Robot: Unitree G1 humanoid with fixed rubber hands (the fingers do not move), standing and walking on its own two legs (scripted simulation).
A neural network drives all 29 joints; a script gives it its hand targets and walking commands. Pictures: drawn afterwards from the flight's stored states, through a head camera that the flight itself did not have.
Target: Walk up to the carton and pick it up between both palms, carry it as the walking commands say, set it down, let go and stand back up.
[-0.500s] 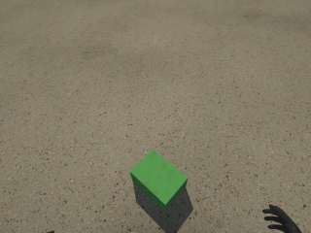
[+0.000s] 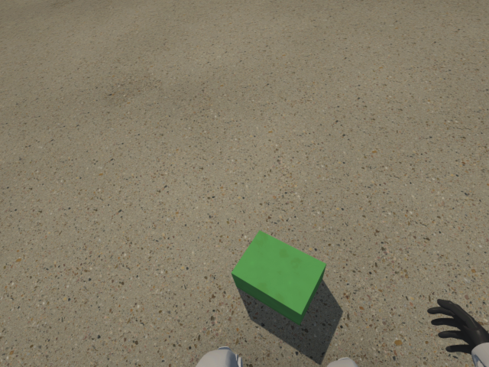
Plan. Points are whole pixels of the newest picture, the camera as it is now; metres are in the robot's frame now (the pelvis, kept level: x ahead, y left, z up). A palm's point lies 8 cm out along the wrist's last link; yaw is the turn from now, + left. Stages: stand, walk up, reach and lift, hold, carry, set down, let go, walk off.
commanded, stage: walk up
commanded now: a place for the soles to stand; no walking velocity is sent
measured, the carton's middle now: (278, 276) +0.51 -0.03 -0.66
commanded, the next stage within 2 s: none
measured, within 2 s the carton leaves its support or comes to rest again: neither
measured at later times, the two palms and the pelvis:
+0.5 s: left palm out of the picture +0.16 +0.47 -0.05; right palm out of the picture +0.10 -0.22 -0.09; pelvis +0.05 +0.12 +0.00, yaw -9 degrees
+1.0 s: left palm out of the picture +0.30 +0.58 -0.08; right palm out of the picture +0.07 -0.05 -0.07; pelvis +0.11 +0.28 +0.00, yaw -20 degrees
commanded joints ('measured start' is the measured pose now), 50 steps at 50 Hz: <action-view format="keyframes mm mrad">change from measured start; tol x32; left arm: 1 -67 120 92 -37 30 1 58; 19 268 240 162 114 1 -10 50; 50 -134 128 101 -14 15 53 -80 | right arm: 1 125 -267 -147 -94 -10 -34 -39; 50 149 -202 -99 -84 40 -113 -107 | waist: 1 -114 63 23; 20 121 -351 -73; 33 -136 -253 -124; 35 -182 209 -74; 50 -39 27 -19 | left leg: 1 273 319 -474 -644 -170 44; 17 126 181 -13 -382 -110 128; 23 -392 79 -223 497 -141 -80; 33 333 -60 148 -105 44 -41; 35 403 318 -457 -531 -9 34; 50 244 304 -78 -358 81 161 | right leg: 1 -473 104 -152 545 -231 -43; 17 49 70 -375 -16 7 -99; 20 438 -255 345 -289 -54 -307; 26 175 -220 156 -85 601 -346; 32 -184 -64 -29 -84 132 -245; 35 -538 171 -239 570 -271 -77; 50 -205 76 -267 227 -33 -51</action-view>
